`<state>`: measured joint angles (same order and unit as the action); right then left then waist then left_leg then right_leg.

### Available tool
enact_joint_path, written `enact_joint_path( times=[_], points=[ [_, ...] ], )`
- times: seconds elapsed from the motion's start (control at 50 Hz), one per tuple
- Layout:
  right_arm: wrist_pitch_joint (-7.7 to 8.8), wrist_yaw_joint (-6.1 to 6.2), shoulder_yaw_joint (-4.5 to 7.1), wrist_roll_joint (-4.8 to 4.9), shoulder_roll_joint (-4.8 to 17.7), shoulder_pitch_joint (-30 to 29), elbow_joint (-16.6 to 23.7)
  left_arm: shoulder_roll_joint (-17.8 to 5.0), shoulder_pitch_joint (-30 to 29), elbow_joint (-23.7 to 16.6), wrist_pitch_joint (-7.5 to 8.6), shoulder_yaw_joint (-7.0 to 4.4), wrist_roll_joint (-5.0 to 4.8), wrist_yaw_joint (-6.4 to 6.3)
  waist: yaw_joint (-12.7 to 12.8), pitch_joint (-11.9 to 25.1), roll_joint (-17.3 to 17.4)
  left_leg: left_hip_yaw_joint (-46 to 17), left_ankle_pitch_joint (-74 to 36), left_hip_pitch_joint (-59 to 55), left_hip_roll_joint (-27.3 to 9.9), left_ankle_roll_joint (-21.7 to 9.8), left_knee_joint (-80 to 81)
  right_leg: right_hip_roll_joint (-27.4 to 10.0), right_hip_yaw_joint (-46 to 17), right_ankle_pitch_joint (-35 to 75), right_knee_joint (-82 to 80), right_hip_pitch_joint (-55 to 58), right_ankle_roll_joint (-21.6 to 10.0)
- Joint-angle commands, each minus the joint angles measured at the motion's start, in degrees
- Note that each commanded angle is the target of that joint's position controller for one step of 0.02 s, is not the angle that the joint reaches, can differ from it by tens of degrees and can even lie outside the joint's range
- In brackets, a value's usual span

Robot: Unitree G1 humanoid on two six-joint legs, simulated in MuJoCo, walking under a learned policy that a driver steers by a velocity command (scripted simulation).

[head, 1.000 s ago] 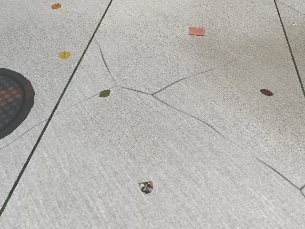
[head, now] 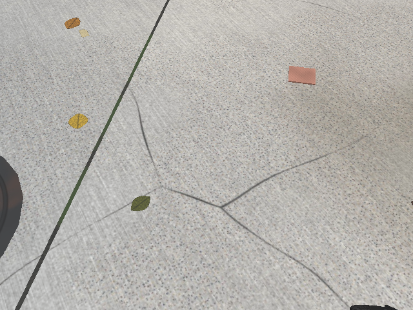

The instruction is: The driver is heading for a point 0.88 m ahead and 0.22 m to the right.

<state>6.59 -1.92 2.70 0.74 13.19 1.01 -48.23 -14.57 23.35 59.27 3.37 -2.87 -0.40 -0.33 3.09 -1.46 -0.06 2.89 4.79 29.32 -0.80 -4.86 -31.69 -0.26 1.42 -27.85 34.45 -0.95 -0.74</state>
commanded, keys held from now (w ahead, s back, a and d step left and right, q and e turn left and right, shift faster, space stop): w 0.14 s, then w+e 0.86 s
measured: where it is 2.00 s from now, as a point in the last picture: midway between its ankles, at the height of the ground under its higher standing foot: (281, 206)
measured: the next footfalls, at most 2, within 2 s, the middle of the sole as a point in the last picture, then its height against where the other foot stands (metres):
right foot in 0.54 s outside the picture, level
left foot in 1.04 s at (235, 215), level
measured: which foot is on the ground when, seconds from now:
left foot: down 0.00-0.56, up 0.58-1.00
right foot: up 0.00-0.52, down 0.54-1.00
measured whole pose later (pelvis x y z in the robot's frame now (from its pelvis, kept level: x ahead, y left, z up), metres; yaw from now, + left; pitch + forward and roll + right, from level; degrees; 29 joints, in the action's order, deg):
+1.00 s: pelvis +0.56 -0.08 +0.01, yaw -25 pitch +3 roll +0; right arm 7.1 -0.8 2.7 0.3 15.3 0.2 -42.5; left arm -15.8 20.8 45.4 2.5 -5.0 -1.4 -0.8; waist 4.9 -0.2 2.0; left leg -4.2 0.6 29.8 -0.5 1.1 -26.8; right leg 6.3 -11.1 -21.7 25.0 -5.2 -3.6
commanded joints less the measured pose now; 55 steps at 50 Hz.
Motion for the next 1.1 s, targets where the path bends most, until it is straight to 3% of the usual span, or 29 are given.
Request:
enact_joint_path(
  times=[0.02, 0.04, 0.06, 0.08, 0.12, 0.16, 0.2, 0.32, 0.42, 0.46, 0.5, 0.54, 0.56, 0.58, 0.6, 0.62, 0.64, 0.66, 0.68, 0.74, 0.8, 0.86, 0.94, 1.0, 1.02, 1.04, 1.06, 1.08, 1.1],
  points=[
    [-0.16, 0.3, 3.59, -0.34, 12.4, 25.2, -4.0, -3.7, 3.4, -3.8, 3.33, 0.41, -1.27, 0.83, -9.7, 22.7, 11.9, -44.9, 14.7, -52.9, -21.4, -14.4, 14.1, 1.9, -9.2, -4.4, 42.7, -40.0, -1.9],
    [-0.01, 0.51, 2.78, -0.11, 9.8, 19.6, -2.8, -7.2, -2.8, -5.9, 4.2, -0.51, -2.48, 0.94, -8.9, 13.6, 9.2, -35.4, 11.7, -45.0, -19.5, -11.3, 14.8, -1.3, -8.0, 0.3, 43.2, -43.8, -3.0],
    [0.03, 0.52, 2.18, -0.38, 8.3, 14.4, -1.6, -7.3, -6.1, -6.6, 4.41, -0.58, -2.25, 0.49, -7.1, 9.3, 3.8, -28.0, 5.1, -35.9, -17.4, -9.7, 16.2, -4.5, -6.4, 6.1, 40.7, -41.4, -3.1],
    [0.09, 0.28, 1.69, -0.84, 6.6, 11.4, -1.2, -6.9, -7.6, -6.7, 4.03, -1.06, -1.29, 0.05, -5.4, 5.8, 2.0, -22.7, -0.4, -28.3, -15.2, -8.9, 18.0, -6.3, -5.8, 9.4, 36.9, -38.6, -2.8],
    [0.29, -0.08, 1.18, -1.38, 4.9, 11.0, -2.0, -4.4, -5.1, -6.3, 2.39, -1.21, -0.85, -0.1, -2.5, 4.5, 3.9, -17.2, -3.4, -21.8, -12.6, -8.3, 21.2, -8.1, -5.9, 12.4, 32.8, -32.9, -2.5],
    [0.54, 0.27, 1.54, -1.18, 6.4, 12.6, -3.2, -2.9, -4.9, -6.3, 1.22, -1.18, -0.89, -0.24, -1.6, 2.8, 3.6, -13.2, -6.4, -19.6, -12.3, -8.9, 23.4, -8.7, -5.3, 14.2, 29.6, -33.7, -1.8],
    [0.58, 1.08, 2.02, -1.47, 8.0, 14.2, -4.0, -3.2, -8.6, -7.6, 0.63, -1.38, -0.78, -0.28, -2.2, 0.9, 2.9, -10.2, -7.8, -20.2, -12.5, -8.7, 24.8, -9.0, -5.7, 19.5, 25.0, -38.0, -0.9],
    [0.26, 2.53, 1.91, -1.33, 8.5, 17.1, -5.3, -2.1, -18.7, -11.0, 0.97, -1.12, -0.83, 0.94, -5.3, -1.7, 3.0, -0.5, -8.1, -23.0, -10.8, -4.9, 26.6, -6.0, -4.3, 35.2, 7.7, -38.9, -1.3],
    [-1.11, 2.9, 2.15, -0.82, 9.0, 21.1, -7.1, -1.2, -25.9, -15.1, 1.03, -0.41, -0.87, 2.67, -7.8, -4.2, 2.0, 3.1, -12.9, -34.0, -14.1, -4.1, 23.1, -4.7, -1.7, 31.6, 1.1, -42.8, -2.8],
    [-2.01, 3.18, 2.47, -0.53, 9.9, 20.5, -6.9, -1.6, -26.8, -16.7, 1.1, -0.51, -0.94, 3.6, -7.0, -4.1, 2.8, 4.4, -21.2, -37.0, -15.3, -3.3, 19.2, -3.6, 0.5, 26.1, 0.1, -42.0, -4.0],
    [-2.82, 3.75, 2.97, -0.41, 11.7, 18.6, -5.8, -3.6, -23.5, -17.4, 1.0, -1.5, -0.91, 4.17, -4.2, -0.4, 5.4, 6.3, -41.7, -37.8, -15.4, -1.9, 11.2, 0.1, 4.4, 20.1, 0.6, -34.1, -5.9],
    [-3.59, 4.29, 2.95, -0.33, 12.3, 16.7, -4.5, -8.8, -8.3, -14.2, 0.77, -4.46, -1.09, 3.78, 4.0, 8.1, 5.0, 8.7, -47.5, -31.0, -12.4, 0.8, -9.8, 4.3, 4.8, 21.9, -3.3, -12.3, -9.5],
    [-2.85, 4.25, 2.17, -1.3, 10.7, 17.5, -2.7, -14.7, 0.7, -12.8, 0.2, -6.33, -0.79, 2.39, 6.4, 14.8, -3.5, 9.2, -25.8, -15.3, -9.1, 3.3, -29.1, -6.4, -12.1, 23.5, -4.0, 6.3, -13.9],
    [-0.61, 2.88, -0.24, -1.61, 3.0, 21.9, -0.7, -17.1, -1.1, -14.1, 0.43, -6.37, -1.22, 2.31, 0.5, 21.3, -15.3, 1.1, 25.6, 8.6, 4.6, 6.5, -49.3, -19.7, -45.8, 15.9, -12.9, 24.0, -25.4],
    [2.05, 1.77, 0.86, 0.36, 8.1, 16.0, 0.4, -12.7, 0.5, -13.9, 0.48, -4.99, -0.55, 2.21, 4.0, 22.4, -9.0, -9.6, 25.6, 15.0, 1.7, 4.4, -52.2, -18.7, -46.1, 14.6, -16.8, 24.9, -22.9],
    [3.06, 1.41, 1.12, 1.97, 9.4, 11.4, 2.2, -9.6, -1.7, -14.2, 0.79, -4.27, -0.27, 1.95, 3.7, 15.3, -6.6, -8.9, 21.6, 17.7, -1.0, 3.0, -50.1, -16.5, -36.6, 17.9, -16.5, 19.1, -20.2],
    [3.28, 1.73, 1.11, 1.27, 8.8, 10.2, 2.3, -8.2, -6.1, -15.1, 1.15, -3.76, -0.44, 2.12, 0.7, 9.5, 0.2, -8.4, 17.5, 15.5, -3.6, 2.9, -44.1, -13.9, -29.6, 23.9, -17.4, 9.0, -18.4],
    [2.75, 2.26, 1.83, -0.17, 9.6, 9.8, 2.1, -6.3, -9.6, -16.2, 1.32, -3.21, -0.31, 2.07, -1.4, 7.2, 1.5, -8.0, 15.7, 11.4, -5.3, 3.4, -38.9, -12.1, -25.2, 28.7, -18.4, 1.6, -17.3],
    [1.84, 2.33, 2.11, -0.64, 9.4, 10.8, 2.3, -5.8, -11.4, -17.1, 1.3, -2.88, 0.09, 1.9, -3.3, 5.8, 0.7, -8.1, 14.8, 7.7, -6.2, 3.9, -36.6, -10.8, -23.3, 30.8, -19.9, -3.8, -17.2],
    [0.0, 2.67, 2.04, -1.49, 7.4, 10.5, 3.6, -8.1, -10.7, -17.6, 1.42, -3.42, -0.27, 0.98, -4.6, 3.6, -0.8, -6.5, 11.6, 5.5, -6.1, 6.7, -27.9, -9.0, -19.3, 34.6, -22.4, -11.3, -17.5],
    [-0.3, 2.8, 1.54, -1.75, 6.2, 3.6, 6.0, -9.8, -8.0, -17.5, 1.09, -3.95, -0.7, -0.07, -2.5, 1.8, -2.0, -5.4, 0.1, 5.0, -4.0, 8.3, -14.4, -5.8, -15.6, 32.8, -22.4, -14.2, -15.1],
    [0.13, 2.2, 1.05, -1.07, 5.3, -2.1, 7.9, -9.8, -5.4, -17.1, 0.51, -4.0, -0.94, -0.34, 0.2, 1.6, -4.1, -4.7, -9.6, 0.6, -0.8, 8.1, -2.7, -4.1, -15.0, 27.5, -21.0, -15.2, -12.4],
    [0.94, 1.34, 1.66, -0.28, 7.8, -4.9, 10.0, -9.2, -2.7, -16.5, -0.09, -3.89, -1.31, -0.53, 0.8, 2.0, -5.4, -6.9, -7.1, -0.9, 0.4, 6.8, 3.4, -6.7, -21.3, 23.1, -15.9, -9.0, -11.3],
    [1.99, 1.06, 2.64, -0.21, 9.9, 0.6, 9.1, -8.9, -4.2, -17.4, -0.61, -3.84, -0.93, -0.89, -3.0, 3.4, -7.5, -6.2, -1.7, -8.6, 0.9, 4.2, 7.0, -6.8, -25.0, 25.3, -9.5, -6.7, -9.6],
    [2.29, 1.36, 3.47, -0.89, 11.6, 6.5, 7.9, -7.0, -5.0, -18.2, -0.51, -3.16, -0.68, -0.77, -5.9, 7.4, -6.8, -7.2, -1.8, -18.4, -1.3, 2.2, 7.2, -3.9, -23.1, 27.5, -2.6, -9.1, -7.8],
    [2.29, 1.86, 4.36, -1.69, 15.0, 15.7, 7.1, -3.8, -5.2, -19.6, -0.26, -1.92, 0.24, -0.56, -9.5, 15.3, -0.6, -16.5, 0.5, -33.4, -11.2, -1.4, 6.2, 0.0, -17.8, 19.6, 13.5, -16.8, -5.5],
    [1.42, 1.64, 5.44, -2.17, 19.3, 20.5, 5.0, -0.9, 3.6, -21.2, 0.43, -0.96, -1.57, -0.43, -5.5, 21.6, 19.8, -43.6, 10.9, -50.7, -24.0, -11.3, 11.1, 7.0, -11.0, -6.4, 31.4, -37.5, -1.9],
    [1.1, 1.4, 4.31, -0.86, 13.5, 19.2, 6.0, -7.3, 3.4, -19.6, 0.43, -1.92, -2.35, -0.62, -6.7, 18.2, 14.2, -47.9, 23.4, -48.9, -24.3, -10.5, 13.5, 1.9, -12.7, -5.3, 39.3, -44.8, -1.2],
    [0.68, 1.63, 3.26, -0.66, 9.7, 16.6, 6.9, -10.6, -2.9, -20.2, 0.04, -2.81, -1.89, -0.6, -8.3, 10.9, 8.0, -37.9, 22.5, -41.9, -21.5, -7.5, 14.2, -0.1, -11.7, 0.3, 41.0, -46.4, -0.9]
  ],
)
